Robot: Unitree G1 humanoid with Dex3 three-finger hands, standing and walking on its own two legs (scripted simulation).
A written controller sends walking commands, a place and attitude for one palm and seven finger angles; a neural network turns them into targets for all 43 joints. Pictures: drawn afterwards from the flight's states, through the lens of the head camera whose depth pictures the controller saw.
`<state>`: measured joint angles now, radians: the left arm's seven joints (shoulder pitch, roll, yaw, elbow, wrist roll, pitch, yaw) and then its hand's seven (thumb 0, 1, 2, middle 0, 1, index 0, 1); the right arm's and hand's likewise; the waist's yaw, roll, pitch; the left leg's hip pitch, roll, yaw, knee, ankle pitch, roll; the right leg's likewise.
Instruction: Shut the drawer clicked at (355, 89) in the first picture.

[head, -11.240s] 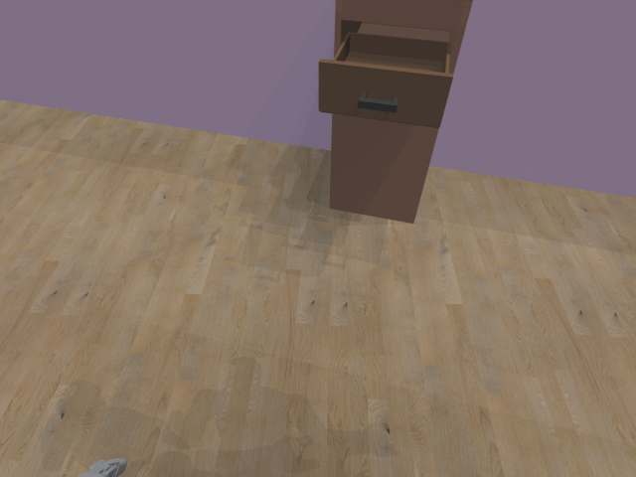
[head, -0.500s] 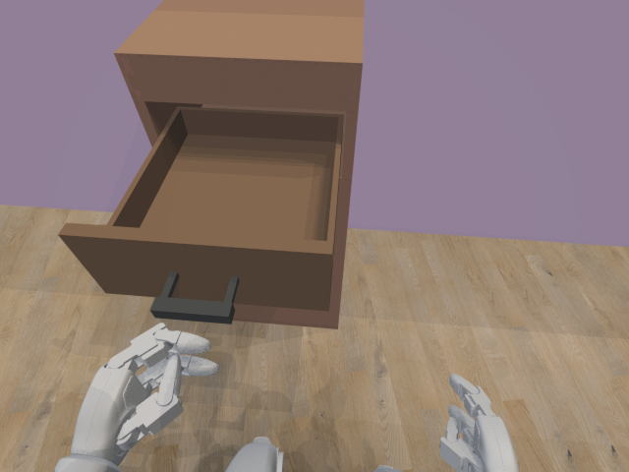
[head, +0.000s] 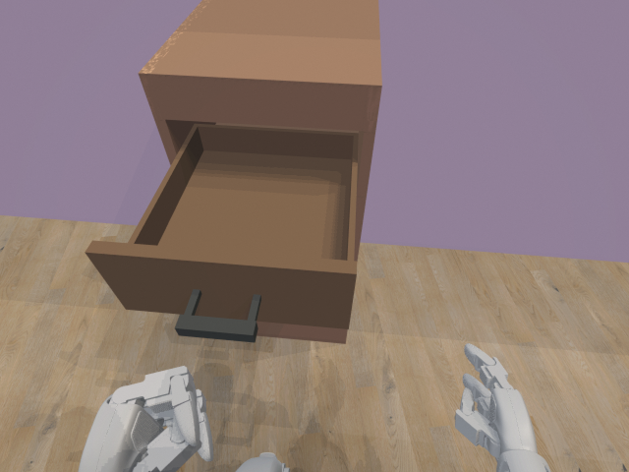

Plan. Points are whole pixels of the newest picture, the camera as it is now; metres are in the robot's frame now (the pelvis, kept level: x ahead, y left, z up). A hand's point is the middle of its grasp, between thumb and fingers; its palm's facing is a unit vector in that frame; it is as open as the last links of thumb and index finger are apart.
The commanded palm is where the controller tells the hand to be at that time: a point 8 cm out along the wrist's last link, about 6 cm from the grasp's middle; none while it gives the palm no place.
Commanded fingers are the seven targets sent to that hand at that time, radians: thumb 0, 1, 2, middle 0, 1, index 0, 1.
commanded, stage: raise the hand and make a fist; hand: left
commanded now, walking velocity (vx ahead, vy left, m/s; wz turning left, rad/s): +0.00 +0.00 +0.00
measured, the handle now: (221, 314) +0.31 +0.15 +0.03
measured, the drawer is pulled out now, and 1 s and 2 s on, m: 0.30 0.30 0.30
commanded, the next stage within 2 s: bring the fist close to the handle in 0.70 s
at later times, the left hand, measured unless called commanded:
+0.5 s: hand (197, 455) +0.13 +0.11 +0.13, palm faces -0.03 -1.00 -0.01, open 3.3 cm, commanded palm +0.08 +0.16 +0.14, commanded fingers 0.00 0.90 0.90 -1.40 -1.60 -1.40 -1.60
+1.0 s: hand (212, 440) +0.14 +0.11 +0.12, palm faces -0.02 -1.00 +0.00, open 3.3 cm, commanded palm +0.10 +0.16 +0.11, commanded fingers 0.00 0.90 0.90 -1.40 -1.60 -1.40 -1.60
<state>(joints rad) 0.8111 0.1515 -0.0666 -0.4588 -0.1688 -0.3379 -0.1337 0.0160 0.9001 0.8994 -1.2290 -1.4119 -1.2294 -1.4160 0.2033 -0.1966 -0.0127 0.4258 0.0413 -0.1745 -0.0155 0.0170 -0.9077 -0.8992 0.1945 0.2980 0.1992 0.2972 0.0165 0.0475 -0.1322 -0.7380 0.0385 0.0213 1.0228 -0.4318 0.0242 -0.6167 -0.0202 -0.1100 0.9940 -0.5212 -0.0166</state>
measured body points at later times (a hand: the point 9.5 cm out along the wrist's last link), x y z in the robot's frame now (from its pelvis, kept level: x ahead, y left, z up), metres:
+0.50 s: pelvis +0.00 +0.00 +0.01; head -0.01 -0.01 +0.46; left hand +0.12 +0.17 +0.13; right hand +0.18 -0.22 -0.04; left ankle +0.05 +0.10 -0.68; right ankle -0.01 -0.11 -0.68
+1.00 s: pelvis +0.01 -0.01 +0.00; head +0.02 -0.02 +0.45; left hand +0.14 +0.16 +0.12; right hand +0.21 -0.22 -0.04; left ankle +0.05 +0.10 -0.67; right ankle -0.01 -0.11 -0.67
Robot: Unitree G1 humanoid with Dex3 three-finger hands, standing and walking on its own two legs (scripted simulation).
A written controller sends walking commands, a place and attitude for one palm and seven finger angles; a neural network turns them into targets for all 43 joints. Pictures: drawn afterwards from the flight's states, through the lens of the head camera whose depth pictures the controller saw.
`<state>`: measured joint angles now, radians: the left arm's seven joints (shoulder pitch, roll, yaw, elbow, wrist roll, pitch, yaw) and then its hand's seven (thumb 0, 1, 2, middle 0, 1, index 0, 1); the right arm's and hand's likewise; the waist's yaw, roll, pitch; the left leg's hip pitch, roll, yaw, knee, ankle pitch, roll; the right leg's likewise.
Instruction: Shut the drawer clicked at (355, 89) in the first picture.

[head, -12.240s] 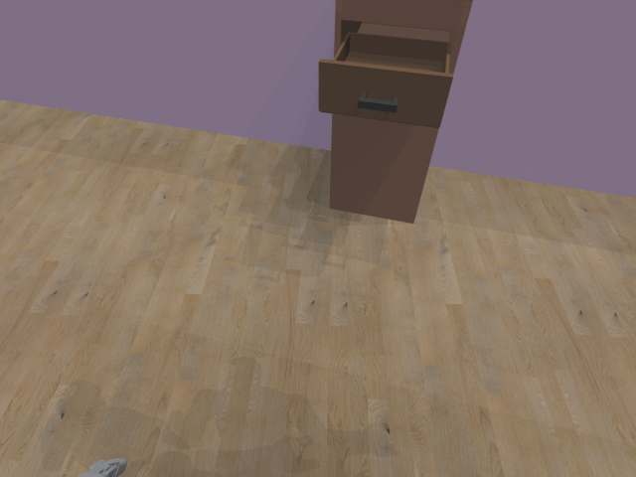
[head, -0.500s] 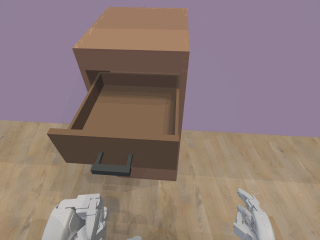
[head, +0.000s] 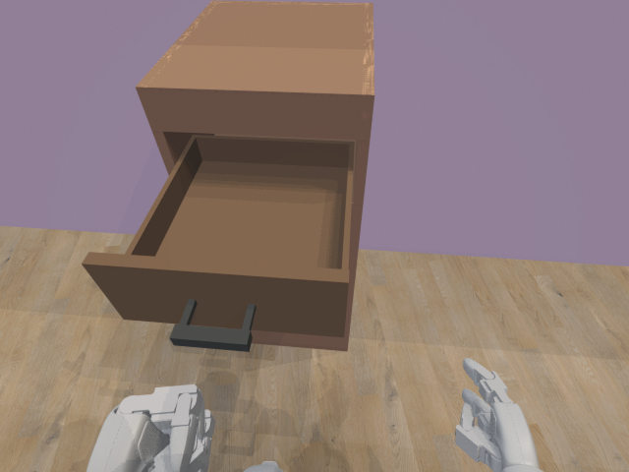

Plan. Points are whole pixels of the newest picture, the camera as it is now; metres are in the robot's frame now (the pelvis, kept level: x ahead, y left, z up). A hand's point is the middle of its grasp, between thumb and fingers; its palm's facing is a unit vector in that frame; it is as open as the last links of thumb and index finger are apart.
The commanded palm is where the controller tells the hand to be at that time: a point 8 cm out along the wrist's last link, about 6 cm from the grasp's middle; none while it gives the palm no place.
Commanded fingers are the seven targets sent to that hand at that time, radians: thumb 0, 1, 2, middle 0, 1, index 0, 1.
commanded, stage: bring the fist close to the handle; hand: left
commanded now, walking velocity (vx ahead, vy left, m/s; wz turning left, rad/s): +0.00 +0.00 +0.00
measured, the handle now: (216, 323) +0.30 +0.16 +0.03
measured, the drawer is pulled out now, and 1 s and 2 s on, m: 0.30 0.30 0.26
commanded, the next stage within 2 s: push the drawer shut in 1.20 s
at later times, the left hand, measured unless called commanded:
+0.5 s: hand (231, 422) +0.17 +0.10 +0.06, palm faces -0.06 -1.00 -0.01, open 3.3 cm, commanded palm +0.15 +0.16 +0.06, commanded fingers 0.00 0.90 0.90 -1.40 -1.60 -1.40 -1.60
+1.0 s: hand (242, 402) +0.20 +0.10 +0.03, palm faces -0.05 -1.00 -0.01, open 3.3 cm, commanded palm +0.17 +0.16 +0.03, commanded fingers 0.00 0.90 0.90 -1.40 -1.60 -1.40 -1.60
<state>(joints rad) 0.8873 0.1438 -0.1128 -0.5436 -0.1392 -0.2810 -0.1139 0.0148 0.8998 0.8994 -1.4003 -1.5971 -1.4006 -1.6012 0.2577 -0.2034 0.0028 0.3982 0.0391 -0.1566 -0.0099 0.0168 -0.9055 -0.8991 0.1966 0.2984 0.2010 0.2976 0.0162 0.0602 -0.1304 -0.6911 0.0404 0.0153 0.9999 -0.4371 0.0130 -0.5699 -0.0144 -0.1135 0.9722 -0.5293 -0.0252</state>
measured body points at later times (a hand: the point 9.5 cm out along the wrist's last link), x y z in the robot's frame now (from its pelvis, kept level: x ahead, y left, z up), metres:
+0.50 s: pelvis +0.00 +0.00 -0.02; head +0.03 -0.01 +0.43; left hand +0.17 +0.16 +0.07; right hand +0.17 -0.23 -0.09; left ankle +0.04 +0.11 -0.68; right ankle -0.02 -0.10 -0.68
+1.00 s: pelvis -0.01 +0.00 -0.04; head +0.05 +0.00 +0.41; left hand +0.20 +0.16 +0.04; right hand +0.17 -0.23 -0.11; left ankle +0.04 +0.11 -0.68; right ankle -0.02 -0.10 -0.68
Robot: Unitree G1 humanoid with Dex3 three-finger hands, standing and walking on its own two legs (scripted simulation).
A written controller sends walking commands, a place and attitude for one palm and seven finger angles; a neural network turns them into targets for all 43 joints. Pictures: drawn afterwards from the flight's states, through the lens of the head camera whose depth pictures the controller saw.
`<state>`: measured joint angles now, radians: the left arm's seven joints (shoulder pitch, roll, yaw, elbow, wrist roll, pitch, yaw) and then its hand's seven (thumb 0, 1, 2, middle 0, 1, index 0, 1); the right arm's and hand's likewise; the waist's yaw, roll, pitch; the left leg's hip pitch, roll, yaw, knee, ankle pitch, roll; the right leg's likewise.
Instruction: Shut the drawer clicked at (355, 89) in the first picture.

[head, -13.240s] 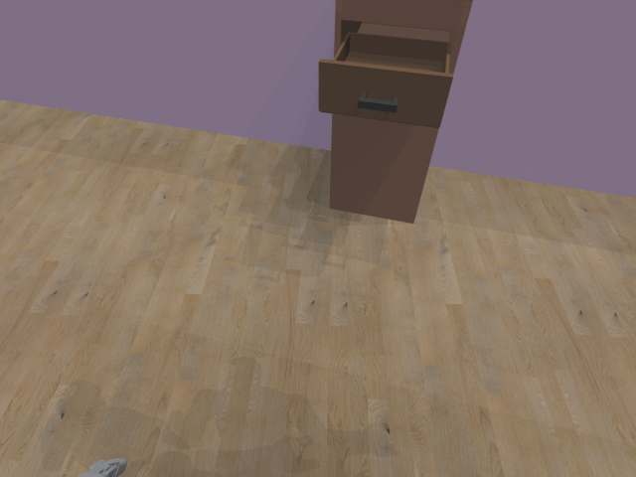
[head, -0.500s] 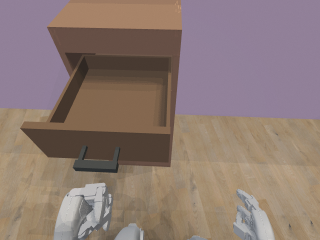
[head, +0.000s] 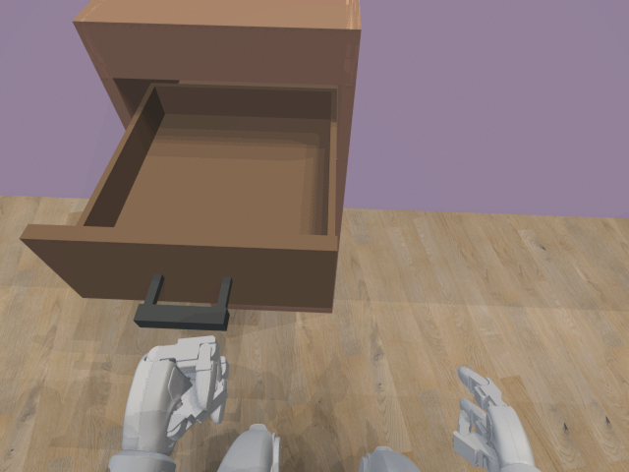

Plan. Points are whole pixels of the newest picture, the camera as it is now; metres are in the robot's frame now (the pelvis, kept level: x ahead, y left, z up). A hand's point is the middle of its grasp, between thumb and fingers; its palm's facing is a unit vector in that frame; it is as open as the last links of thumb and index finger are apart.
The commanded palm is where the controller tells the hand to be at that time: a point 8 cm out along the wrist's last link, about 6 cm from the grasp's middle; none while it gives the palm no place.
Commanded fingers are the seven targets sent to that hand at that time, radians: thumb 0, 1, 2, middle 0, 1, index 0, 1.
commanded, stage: bring the fist close to the handle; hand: left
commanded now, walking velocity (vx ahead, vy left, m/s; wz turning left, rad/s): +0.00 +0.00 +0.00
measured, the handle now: (187, 300) +0.31 +0.17 +0.06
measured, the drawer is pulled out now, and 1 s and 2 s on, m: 0.30 0.26 0.14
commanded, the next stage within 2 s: push the drawer shut in 0.20 s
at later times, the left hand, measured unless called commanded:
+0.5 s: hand (227, 375) +0.22 +0.10 +0.07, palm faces -0.04 -1.00 -0.02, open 3.3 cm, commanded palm +0.21 +0.16 +0.07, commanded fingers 0.00 0.90 0.90 -1.40 -1.60 -1.40 -1.60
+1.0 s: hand (231, 335) +0.27 +0.11 +0.06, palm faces -0.07 -1.00 -0.04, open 2.9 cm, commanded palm +0.27 +0.16 +0.07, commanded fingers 0.00 0.90 0.90 -1.40 -1.60 -1.40 -1.60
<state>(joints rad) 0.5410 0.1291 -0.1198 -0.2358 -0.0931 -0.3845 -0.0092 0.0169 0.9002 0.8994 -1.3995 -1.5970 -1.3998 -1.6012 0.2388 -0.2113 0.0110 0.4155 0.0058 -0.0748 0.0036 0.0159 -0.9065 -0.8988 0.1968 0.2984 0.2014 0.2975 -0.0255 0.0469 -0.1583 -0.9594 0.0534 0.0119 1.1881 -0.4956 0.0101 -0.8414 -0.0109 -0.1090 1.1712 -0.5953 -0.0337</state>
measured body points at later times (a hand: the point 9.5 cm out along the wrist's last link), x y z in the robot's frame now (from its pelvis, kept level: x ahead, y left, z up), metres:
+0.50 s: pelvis +0.01 +0.00 +0.00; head +0.07 +0.00 +0.45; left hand +0.22 +0.16 +0.07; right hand +0.19 -0.23 -0.07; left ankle +0.04 +0.11 -0.64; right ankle -0.01 -0.10 -0.64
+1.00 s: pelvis -0.01 +0.00 +0.01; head +0.06 +0.00 +0.45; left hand +0.26 +0.16 +0.06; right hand +0.16 -0.23 -0.08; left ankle +0.04 +0.11 -0.64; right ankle -0.01 -0.10 -0.64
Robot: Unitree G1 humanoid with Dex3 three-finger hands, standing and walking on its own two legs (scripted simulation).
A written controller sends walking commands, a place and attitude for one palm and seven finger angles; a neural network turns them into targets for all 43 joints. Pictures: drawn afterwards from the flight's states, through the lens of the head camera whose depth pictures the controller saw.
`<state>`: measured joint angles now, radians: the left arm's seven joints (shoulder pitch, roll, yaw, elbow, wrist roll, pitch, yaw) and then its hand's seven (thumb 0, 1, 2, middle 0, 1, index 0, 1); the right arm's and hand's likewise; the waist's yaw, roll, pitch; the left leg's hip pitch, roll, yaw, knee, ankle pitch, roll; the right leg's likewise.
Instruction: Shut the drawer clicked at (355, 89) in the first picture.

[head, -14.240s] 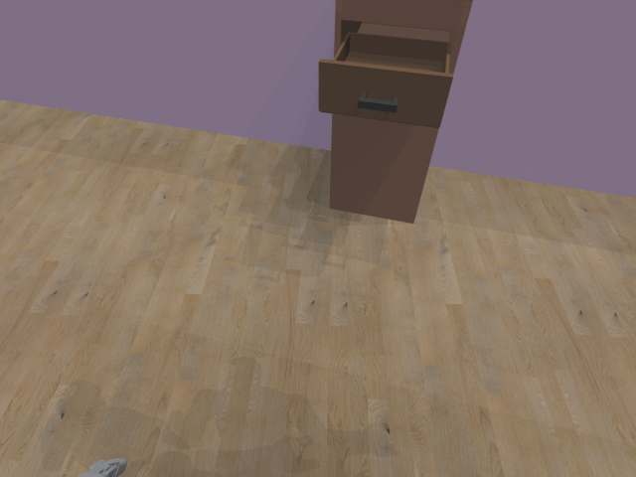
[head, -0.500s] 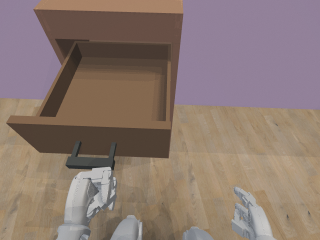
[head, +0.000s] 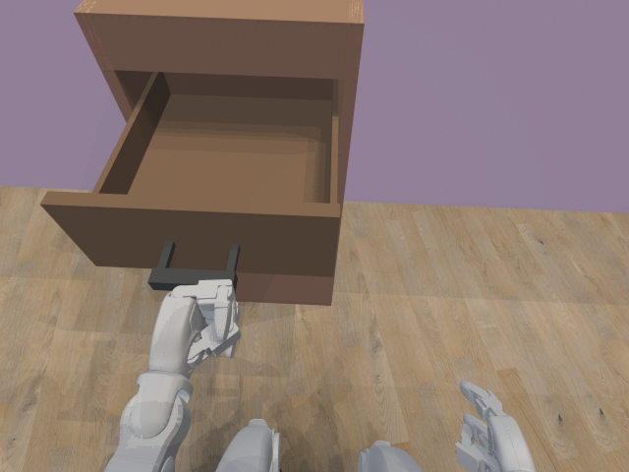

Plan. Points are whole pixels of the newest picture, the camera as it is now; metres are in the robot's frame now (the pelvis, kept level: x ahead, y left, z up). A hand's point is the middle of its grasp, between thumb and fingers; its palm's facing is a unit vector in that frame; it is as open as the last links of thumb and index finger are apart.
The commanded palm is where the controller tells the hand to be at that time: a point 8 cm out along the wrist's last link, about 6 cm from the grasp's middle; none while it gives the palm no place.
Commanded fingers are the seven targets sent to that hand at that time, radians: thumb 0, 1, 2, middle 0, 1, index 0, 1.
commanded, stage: push the drawer shut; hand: left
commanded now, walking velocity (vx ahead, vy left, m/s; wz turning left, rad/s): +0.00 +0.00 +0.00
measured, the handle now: (197, 265) +0.35 +0.16 +0.06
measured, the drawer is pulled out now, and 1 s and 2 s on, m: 0.26 0.14 0.02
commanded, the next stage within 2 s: none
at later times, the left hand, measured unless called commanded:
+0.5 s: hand (240, 288) +0.33 +0.10 +0.05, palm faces -0.08 -1.00 -0.04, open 2.9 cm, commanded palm +0.33 +0.16 +0.06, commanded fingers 0.00 0.90 0.90 -1.40 -1.60 -1.40 -1.60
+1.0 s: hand (250, 241) +0.39 +0.10 +0.05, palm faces -0.05 -1.00 -0.04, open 3.1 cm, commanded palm +0.39 +0.15 +0.06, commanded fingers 0.00 0.90 0.90 -1.40 -1.60 -1.40 -1.60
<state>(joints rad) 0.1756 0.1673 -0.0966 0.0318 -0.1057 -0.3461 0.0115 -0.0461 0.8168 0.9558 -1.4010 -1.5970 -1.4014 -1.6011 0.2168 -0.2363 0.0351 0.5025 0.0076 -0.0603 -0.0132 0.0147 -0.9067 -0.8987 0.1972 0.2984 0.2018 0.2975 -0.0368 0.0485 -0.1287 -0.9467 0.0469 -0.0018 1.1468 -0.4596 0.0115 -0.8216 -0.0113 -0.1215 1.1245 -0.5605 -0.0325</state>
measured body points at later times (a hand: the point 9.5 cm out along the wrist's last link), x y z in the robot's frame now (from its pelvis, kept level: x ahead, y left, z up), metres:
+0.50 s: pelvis -0.01 +0.01 +0.01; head +0.06 +0.02 +0.45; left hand +0.32 +0.16 +0.06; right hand +0.14 -0.23 -0.10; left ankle +0.05 +0.11 -0.65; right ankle +0.00 -0.10 -0.65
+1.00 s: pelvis -0.01 +0.01 +0.00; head +0.07 +0.01 +0.45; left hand +0.39 +0.15 +0.06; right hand +0.08 -0.25 -0.11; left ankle +0.05 +0.11 -0.65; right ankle +0.00 -0.10 -0.65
